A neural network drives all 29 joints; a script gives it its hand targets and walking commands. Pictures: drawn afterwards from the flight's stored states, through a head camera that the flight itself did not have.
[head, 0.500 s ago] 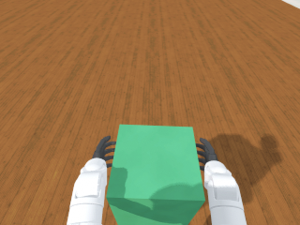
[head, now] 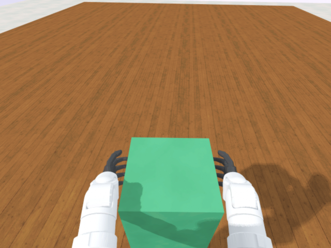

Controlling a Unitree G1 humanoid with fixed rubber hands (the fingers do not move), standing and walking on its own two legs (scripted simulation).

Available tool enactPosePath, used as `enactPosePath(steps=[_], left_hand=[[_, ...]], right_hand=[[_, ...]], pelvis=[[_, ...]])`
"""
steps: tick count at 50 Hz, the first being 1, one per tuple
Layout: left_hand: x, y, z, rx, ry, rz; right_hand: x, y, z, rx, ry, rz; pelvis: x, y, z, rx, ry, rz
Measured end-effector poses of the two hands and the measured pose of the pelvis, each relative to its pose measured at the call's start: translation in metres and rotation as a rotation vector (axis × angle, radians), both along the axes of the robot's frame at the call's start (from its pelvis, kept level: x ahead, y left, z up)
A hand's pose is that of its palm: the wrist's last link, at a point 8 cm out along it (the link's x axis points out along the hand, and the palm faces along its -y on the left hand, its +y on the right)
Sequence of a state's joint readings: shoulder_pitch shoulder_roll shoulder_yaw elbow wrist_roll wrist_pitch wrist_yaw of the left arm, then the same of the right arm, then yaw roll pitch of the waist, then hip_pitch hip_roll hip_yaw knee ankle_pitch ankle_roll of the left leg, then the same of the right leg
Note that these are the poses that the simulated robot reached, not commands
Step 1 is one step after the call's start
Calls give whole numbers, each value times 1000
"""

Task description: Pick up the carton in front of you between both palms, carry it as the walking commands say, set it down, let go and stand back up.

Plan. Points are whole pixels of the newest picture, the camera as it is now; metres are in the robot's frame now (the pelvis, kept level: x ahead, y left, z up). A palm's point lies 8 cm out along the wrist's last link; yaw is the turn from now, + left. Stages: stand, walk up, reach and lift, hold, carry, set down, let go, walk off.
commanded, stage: hold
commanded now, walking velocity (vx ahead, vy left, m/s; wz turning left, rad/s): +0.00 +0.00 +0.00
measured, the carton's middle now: (169, 195) +0.29 +0.00 -0.02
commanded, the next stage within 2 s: set down in 0.14 s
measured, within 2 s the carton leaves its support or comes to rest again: neither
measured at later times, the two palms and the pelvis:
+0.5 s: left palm (117, 172) +0.34 +0.15 +0.01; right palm (222, 173) +0.34 -0.15 +0.01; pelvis +0.01 +0.01 -0.01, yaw +0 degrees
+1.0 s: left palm (127, 196) +0.38 +0.15 -0.19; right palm (210, 198) +0.38 -0.15 -0.18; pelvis -0.03 +0.01 -0.12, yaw +0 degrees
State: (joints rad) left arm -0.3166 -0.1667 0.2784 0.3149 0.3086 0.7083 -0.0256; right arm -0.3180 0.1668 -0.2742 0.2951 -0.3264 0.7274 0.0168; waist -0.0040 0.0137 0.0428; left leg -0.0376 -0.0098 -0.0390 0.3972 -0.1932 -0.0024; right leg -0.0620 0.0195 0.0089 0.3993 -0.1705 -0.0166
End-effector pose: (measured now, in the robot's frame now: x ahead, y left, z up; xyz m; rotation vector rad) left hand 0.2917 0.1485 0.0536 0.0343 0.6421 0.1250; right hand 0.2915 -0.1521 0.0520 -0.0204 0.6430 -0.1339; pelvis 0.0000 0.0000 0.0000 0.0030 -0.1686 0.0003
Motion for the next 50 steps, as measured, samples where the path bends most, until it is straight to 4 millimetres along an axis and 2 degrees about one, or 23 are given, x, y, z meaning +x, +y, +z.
enactPosePath(steps=[14, 21, 27, 32, 38, 42, 50], left_hand=[[17, -1, 0, -12, 2, 13], [39, 0, -19, -39, 22, 22], [57, 0, -62, -14, 47, -6], [60, 0, -117, -3, 55, -22], [65, 0, -179, -26, 24, 1], [74, 1, -204, -45, -11, 14], [93, 1, -239, -63, -10, 21]], right_hand=[[19, -1, 1, 13, 1, -6], [38, 0, -19, 46, 21, -39], [51, 0, -62, 22, 46, -33], [52, 0, -117, 1, 53, -29], [58, 0, -177, 16, 21, -40], [67, 1, -202, 32, -14, -49], [86, 1, -236, 53, -14, -67]], pelvis=[[12, -3, 0, -3, 13, 4], [15, 2, -4, -5, 59, 0], [10, 7, -12, -3, 185, -11], [2, 12, -24, 1, 346, -14], [-9, 15, -53, 3, 550, -12], [-16, 15, -77, 4, 658, -7], [-28, 14, -120, 3, 775, 0]])
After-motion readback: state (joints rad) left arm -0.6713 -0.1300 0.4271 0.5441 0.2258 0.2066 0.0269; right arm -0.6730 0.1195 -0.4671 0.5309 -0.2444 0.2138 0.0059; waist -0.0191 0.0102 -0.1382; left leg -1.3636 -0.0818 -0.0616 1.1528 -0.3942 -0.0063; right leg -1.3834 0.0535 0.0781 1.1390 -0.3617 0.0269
